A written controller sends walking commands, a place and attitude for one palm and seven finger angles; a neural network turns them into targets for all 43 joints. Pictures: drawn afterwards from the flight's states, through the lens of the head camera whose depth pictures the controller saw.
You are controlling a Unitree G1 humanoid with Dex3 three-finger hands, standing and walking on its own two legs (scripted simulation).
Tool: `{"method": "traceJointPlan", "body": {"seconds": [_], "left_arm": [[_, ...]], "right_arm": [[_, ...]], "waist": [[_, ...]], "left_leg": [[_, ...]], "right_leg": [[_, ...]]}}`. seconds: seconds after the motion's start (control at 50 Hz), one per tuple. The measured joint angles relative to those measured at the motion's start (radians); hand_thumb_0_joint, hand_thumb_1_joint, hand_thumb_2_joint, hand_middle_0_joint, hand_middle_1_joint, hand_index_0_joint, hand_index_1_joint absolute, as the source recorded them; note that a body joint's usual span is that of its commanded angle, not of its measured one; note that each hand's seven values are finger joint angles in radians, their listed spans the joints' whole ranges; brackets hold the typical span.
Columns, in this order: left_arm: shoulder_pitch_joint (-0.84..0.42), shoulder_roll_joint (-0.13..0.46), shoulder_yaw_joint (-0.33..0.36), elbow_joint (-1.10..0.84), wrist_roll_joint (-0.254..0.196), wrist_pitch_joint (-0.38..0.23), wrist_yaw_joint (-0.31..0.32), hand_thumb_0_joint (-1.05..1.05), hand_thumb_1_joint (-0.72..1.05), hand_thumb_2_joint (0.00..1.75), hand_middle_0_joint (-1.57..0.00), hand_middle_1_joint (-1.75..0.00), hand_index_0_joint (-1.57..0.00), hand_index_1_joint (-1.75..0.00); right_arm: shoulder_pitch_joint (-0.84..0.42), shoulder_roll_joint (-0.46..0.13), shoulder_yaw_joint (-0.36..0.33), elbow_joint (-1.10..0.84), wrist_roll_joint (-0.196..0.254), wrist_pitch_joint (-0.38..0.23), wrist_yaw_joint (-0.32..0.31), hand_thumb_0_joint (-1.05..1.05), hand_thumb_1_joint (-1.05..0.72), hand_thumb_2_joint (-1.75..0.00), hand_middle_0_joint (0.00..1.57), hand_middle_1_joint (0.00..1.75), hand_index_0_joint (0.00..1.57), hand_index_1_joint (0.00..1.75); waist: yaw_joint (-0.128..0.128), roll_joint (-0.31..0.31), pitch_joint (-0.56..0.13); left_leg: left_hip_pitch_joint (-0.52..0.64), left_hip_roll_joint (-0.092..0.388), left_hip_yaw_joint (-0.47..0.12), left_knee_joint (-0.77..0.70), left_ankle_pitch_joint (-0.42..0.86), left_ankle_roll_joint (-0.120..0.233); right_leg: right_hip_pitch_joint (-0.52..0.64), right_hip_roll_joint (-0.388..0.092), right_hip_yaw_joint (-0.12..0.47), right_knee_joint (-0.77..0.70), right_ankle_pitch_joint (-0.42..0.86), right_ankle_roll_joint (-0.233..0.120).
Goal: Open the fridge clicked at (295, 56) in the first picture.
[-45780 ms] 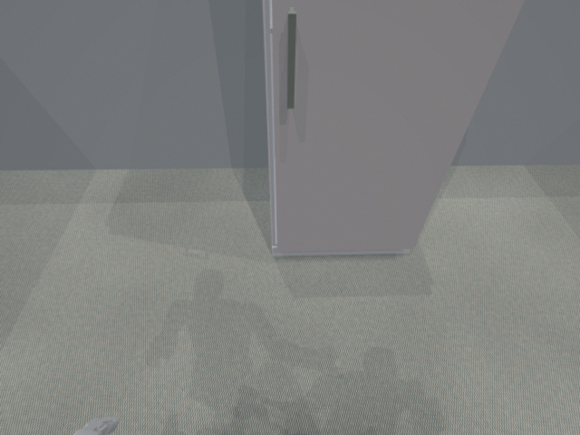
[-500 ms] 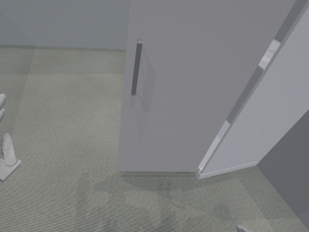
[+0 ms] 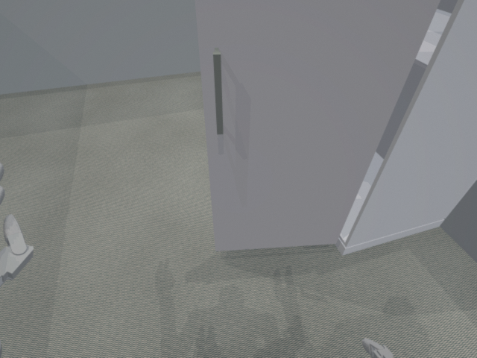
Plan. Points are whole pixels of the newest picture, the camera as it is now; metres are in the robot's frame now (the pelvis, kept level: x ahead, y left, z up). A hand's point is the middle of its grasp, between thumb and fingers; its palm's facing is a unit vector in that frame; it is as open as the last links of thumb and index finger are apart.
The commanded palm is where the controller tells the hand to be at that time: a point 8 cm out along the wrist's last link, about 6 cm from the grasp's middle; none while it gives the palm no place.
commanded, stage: stop stepping back and stand still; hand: left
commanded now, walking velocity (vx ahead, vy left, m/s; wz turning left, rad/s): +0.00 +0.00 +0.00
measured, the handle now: (218, 93) +0.71 +0.12 +0.12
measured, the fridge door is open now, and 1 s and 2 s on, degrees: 77 77 77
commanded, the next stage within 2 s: let the arm hang, fingers relaxed in 0.64 s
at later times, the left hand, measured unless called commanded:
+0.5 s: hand (73, 228) +0.24 +0.26 +0.15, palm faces +0.47 -0.75 -0.47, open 7.4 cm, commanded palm +0.18 +0.29 +0.19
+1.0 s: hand out of the picture +0.12 +0.22 -0.12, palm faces +0.03 -0.95 -0.32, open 7.4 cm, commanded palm none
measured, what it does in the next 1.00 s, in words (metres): stands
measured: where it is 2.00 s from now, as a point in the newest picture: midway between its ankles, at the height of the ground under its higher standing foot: outside the picture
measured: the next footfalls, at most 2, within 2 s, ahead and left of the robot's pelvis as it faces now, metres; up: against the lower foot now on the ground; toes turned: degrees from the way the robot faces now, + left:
none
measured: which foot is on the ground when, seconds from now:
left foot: down 0.00-1.00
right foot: down 0.00-1.00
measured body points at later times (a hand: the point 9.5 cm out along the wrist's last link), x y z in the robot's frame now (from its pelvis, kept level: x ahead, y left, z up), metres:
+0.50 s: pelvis +0.05 -0.01 +0.00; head +0.06 -0.04 +0.45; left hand +0.21 +0.30 +0.17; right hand +0.21 -0.24 -0.11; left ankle +0.04 +0.12 -0.73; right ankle -0.03 -0.10 -0.73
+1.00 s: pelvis +0.01 +0.00 -0.01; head +0.02 -0.02 +0.44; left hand +0.12 +0.27 -0.10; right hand +0.15 -0.27 -0.13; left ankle +0.04 +0.12 -0.73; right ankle -0.03 -0.09 -0.73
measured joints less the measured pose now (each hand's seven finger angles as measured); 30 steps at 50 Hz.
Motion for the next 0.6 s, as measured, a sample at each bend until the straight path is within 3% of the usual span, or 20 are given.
{"method": "traceJointPlan", "body": {"seconds": [0.06, 0.1, 0.18, 0.26, 0.36, 0.4, 0.5, 0.6], "left_arm": [[0.01, -0.062, -0.042, -0.04, 0.0, -0.003, 0.001, 0.01, 0.9, 0.9, -0.2, -0.3, -0.21, -0.31], [0.007, -0.074, -0.068, -0.087, 0.004, -0.015, -0.003, 0.01, 0.9, 0.9, -0.2, -0.3, -0.2, -0.31], [-0.022, -0.007, -0.039, -0.128, 0.014, -0.047, -0.003, 0.02, 0.89, 0.9, -0.21, -0.3, -0.21, -0.31], [0.01, 0.064, 0.036, -0.151, 0.015, -0.083, -0.008, 0.02, 0.89, 0.9, -0.21, -0.3, -0.21, -0.31], [0.12, 0.049, 0.062, -0.139, -0.006, -0.107, -0.012, 0.01, 0.89, 0.9, -0.21, -0.3, -0.21, -0.31], [0.113, 0.027, 0.04, -0.09, -0.003, -0.1, -0.012, 0.01, 0.89, 0.9, -0.21, -0.3, -0.21, -0.31], [0.015, -0.032, -0.033, 0.021, 0.007, -0.031, -0.014, 0.01, 0.89, 0.9, -0.2, -0.3, -0.21, -0.31], [0.021, -0.011, -0.049, -0.094, 0.011, -0.021, -0.019, 0.02, 0.89, 0.9, -0.21, -0.3, -0.21, -0.31]], "right_arm": [[-0.005, -0.016, -0.005, -0.015, 0.001, -0.018, -0.007, 0.01, -0.91, -0.9, 0.21, 0.3, 0.2, 0.3], [-0.017, -0.03, -0.016, -0.038, -0.001, -0.04, -0.018, 0.01, -0.91, -0.9, 0.21, 0.3, 0.2, 0.3], [-0.071, 0.006, -0.019, -0.071, -0.008, -0.068, -0.024, 0.01, -0.91, -0.9, 0.2, 0.3, 0.2, 0.3], [-0.065, 0.024, -0.005, -0.113, -0.003, -0.083, -0.003, 0.01, -0.91, -0.9, 0.2, 0.3, 0.2, 0.3], [-0.025, 0.028, 0.009, -0.085, 0.01, -0.071, 0.015, 0.01, -0.91, -0.9, 0.2, 0.3, 0.2, 0.3], [-0.012, 0.017, 0.013, -0.074, 0.008, -0.07, 0.009, 0.01, -0.91, -0.9, 0.21, 0.3, 0.2, 0.3], [-0.034, 0.004, 0.008, -0.046, 0.014, -0.044, -0.007, 0.01, -0.91, -0.9, 0.21, 0.3, 0.2, 0.3], [-0.071, 0.019, 0.014, -0.094, 0.014, -0.038, -0.001, 0.01, -0.91, -0.9, 0.21, 0.3, 0.2, 0.3]], "waist": [[-0.003, -0.05, 0.017], [-0.014, -0.059, 0.036], [-0.023, -0.103, 0.086], [-0.046, -0.043, 0.097], [-0.004, -0.026, 0.05], [0.001, -0.02, 0.046], [0.001, -0.017, 0.066], [-0.029, -0.063, 0.091]], "left_leg": [[0.066, 0.006, 0.032, -0.15, 0.095, 0.008], [0.095, 0.008, 0.021, -0.223, 0.15, 0.01], [0.102, -0.013, 0.038, -0.233, 0.157, -0.012], [0.092, -0.001, -0.008, -0.279, 0.175, -0.019], [0.074, -0.018, 0.012, -0.168, 0.108, -0.013], [0.121, -0.02, 0.026, -0.255, 0.195, -0.002], [0.19, -0.027, 0.026, -0.338, 0.109, -0.021], [0.169, -0.018, 0.027, -0.312, 0.131, -0.019]], "right_leg": [[0.014, -0.029, 0.006, 0.066, -0.063, 0.014], [0.0, -0.037, -0.002, 0.141, -0.111, 0.021], [-0.052, -0.024, 0.07, 0.197, -0.146, 0.027], [-0.022, 0.009, 0.038, 0.066, -0.032, -0.013], [-0.012, 0.006, 0.071, -0.013, -0.018, -0.022], [-0.008, -0.002, 0.073, -0.005, -0.031, -0.015], [-0.019, -0.012, 0.065, 0.063, -0.058, 0.018], [0.0, -0.001, 0.064, 0.012, -0.055, -0.015]]}}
